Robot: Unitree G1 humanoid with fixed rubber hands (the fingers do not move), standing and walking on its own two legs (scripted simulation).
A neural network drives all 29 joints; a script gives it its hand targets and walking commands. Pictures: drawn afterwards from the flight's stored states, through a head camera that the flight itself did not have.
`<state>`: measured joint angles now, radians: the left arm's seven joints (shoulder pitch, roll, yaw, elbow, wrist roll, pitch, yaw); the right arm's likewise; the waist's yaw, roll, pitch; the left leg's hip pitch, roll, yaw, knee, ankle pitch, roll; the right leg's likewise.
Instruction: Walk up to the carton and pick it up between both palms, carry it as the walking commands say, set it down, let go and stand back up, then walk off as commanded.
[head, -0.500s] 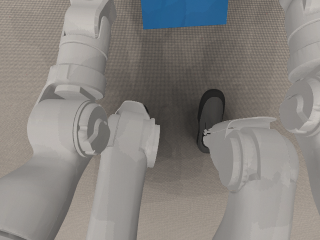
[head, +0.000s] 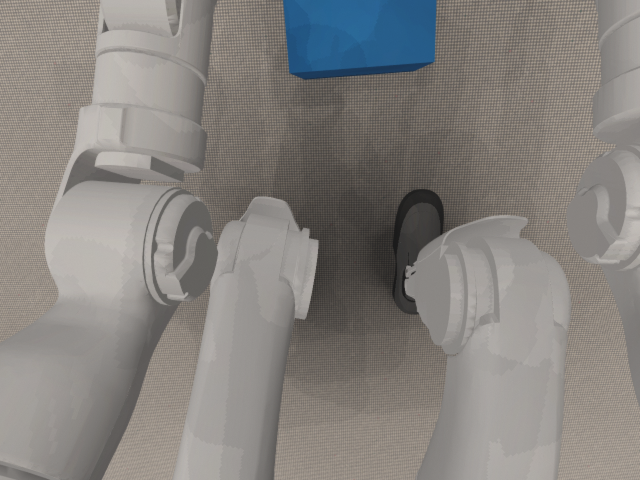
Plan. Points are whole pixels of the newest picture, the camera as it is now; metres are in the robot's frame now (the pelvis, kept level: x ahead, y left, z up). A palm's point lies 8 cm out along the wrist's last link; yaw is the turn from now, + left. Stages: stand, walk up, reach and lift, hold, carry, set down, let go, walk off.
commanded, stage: set down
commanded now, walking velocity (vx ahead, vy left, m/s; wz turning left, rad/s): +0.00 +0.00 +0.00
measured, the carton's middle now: out of the picture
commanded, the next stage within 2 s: let go in 1.08 s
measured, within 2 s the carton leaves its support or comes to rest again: neither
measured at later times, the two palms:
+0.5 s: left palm out of the picture +0.59 +0.11 +0.01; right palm out of the picture +0.61 -0.20 +0.00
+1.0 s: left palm out of the picture +0.59 +0.10 +0.15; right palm out of the picture +0.60 -0.21 +0.13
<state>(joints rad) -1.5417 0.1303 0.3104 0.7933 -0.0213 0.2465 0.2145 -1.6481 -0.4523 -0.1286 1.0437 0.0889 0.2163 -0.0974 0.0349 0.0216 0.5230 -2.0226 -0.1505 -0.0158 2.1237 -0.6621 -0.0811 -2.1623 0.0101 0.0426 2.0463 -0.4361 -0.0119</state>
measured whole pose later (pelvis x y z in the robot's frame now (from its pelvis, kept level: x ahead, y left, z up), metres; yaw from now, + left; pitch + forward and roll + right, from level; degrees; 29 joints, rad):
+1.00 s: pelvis +0.02 -0.01 +0.23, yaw -2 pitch +26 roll +5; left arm -1.42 0.13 0.31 0.67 -0.02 0.36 0.22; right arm -1.57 -0.40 -0.18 0.93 -0.05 0.36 -0.04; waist 0.03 0.02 0.50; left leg -1.27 -0.11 -0.02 1.25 -0.44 -0.05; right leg -1.40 0.01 0.09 1.24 -0.29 -0.01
